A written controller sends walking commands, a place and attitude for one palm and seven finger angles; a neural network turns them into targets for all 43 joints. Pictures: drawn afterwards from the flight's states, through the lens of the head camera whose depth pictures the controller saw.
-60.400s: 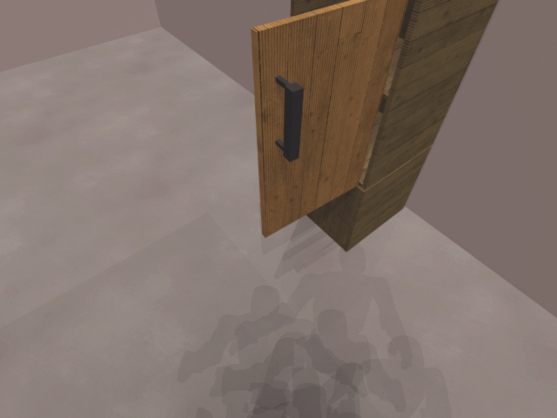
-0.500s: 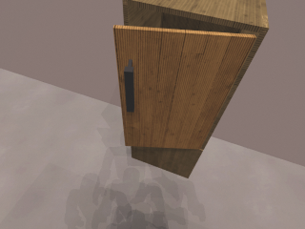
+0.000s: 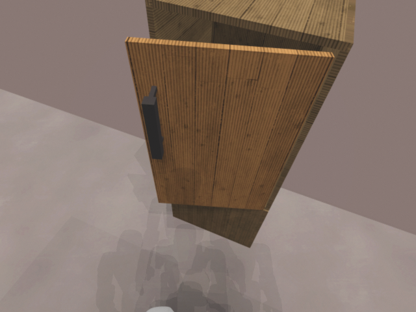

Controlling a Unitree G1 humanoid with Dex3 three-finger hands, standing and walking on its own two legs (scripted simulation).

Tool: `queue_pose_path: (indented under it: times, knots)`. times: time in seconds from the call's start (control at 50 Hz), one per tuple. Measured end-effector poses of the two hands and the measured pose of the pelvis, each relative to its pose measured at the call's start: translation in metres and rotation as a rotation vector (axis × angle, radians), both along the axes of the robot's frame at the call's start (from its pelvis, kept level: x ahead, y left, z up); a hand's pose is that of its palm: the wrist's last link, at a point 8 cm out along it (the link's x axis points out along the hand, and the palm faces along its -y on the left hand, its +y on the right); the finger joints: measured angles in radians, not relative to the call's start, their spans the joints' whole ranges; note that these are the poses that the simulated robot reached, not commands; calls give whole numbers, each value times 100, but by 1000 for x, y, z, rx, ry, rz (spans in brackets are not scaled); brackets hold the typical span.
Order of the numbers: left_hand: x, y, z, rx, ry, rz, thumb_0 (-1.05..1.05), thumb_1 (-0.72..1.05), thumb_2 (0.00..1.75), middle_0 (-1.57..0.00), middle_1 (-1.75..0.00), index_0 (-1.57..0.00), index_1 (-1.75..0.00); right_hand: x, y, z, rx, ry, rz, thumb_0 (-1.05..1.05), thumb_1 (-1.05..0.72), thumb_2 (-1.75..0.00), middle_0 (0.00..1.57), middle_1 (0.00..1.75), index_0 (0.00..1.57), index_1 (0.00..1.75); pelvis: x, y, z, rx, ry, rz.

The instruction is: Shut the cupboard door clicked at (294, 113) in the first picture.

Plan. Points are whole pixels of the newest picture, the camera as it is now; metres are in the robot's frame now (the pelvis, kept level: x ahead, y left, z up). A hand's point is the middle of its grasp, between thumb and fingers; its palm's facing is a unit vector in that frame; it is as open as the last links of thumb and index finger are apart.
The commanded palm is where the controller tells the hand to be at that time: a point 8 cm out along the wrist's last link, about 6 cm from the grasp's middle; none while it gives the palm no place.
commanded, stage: come to a stop and stand still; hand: left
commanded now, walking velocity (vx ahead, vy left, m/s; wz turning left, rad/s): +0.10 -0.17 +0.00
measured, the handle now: (155, 124) +0.48 +0.15 +0.07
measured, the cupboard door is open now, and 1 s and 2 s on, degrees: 19 19 19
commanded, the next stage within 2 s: look again from close up in 1.54 s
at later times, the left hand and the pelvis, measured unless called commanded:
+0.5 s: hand out of the picture +0.04 +0.17 -0.18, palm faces +0.04 -0.97 -0.24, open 7.3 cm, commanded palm none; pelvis +0.02 -0.01 +0.00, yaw -1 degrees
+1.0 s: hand out of the picture +0.03 +0.19 -0.17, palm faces -0.03 -0.98 -0.21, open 7.3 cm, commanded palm none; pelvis -0.01 +0.01 +0.00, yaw -1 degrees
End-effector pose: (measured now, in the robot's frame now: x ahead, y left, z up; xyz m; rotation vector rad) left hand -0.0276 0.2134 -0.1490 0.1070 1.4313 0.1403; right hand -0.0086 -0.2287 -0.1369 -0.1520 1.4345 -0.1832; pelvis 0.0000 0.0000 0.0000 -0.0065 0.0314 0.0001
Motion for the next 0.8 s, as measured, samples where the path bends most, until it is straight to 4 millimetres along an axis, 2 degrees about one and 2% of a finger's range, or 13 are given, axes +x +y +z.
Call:
queue_pose_path:
  times: [0.1,0.16,0.26,0.38,0.48,0.62,0.8]
  knots:
    - [-9,-17,-12,-61,75,31,0,91,90,-20,-30,-20,-30,41,0,1,-39,-56,33,1,-94,-90,20,30,20,30,17,0,-6,-26,6,7]
    - [-7,-22,-21,-82,104,48,0,91,90,-20,-30,-20,-30,61,2,1,-59,-92,40,1,-95,-90,20,30,20,30,28,1,-10,-14,-6,0]
    - [16,-25,-16,-68,81,40,1,91,90,-20,-30,-20,-30,83,4,2,-54,-134,40,1,-96,-90,20,30,20,30,37,0,-6,10,-21,-14]
    - [47,-10,-3,15,-10,8,1,92,90,-20,-30,-20,-30,94,2,-4,-10,-171,29,0,-95,-90,20,30,20,30,32,-5,-2,13,-12,-20]
    - [57,6,4,78,-70,-9,1,92,90,-20,-30,-20,-30,86,-3,-8,6,-184,18,-1,-94,-90,20,30,20,30,22,-11,-3,18,-22,-19]
    - [58,9,5,88,-139,-68,1,91,90,-20,-30,-20,-30,59,-12,-10,11,-183,8,-1,-93,-90,20,30,20,30,3,-9,-8,-25,-31,-25]
    - [67,18,10,62,-185,-90,1,91,90,-20,-30,-20,-30,5,9,-11,30,-103,6,0,-92,-90,20,30,20,30,-9,6,-5,-7,-44,-23]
